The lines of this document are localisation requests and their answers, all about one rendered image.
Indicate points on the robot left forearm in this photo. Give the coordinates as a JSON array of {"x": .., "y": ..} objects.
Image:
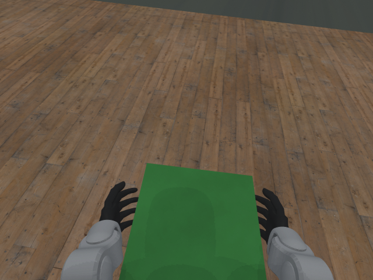
[{"x": 98, "y": 255}]

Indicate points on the robot right forearm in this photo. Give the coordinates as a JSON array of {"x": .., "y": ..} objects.
[{"x": 290, "y": 258}]

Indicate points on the carton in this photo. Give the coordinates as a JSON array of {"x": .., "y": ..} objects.
[{"x": 193, "y": 224}]

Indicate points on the left robot hand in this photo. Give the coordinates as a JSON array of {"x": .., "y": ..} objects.
[{"x": 113, "y": 205}]

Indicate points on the right robot hand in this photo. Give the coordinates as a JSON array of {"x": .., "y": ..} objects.
[{"x": 275, "y": 214}]

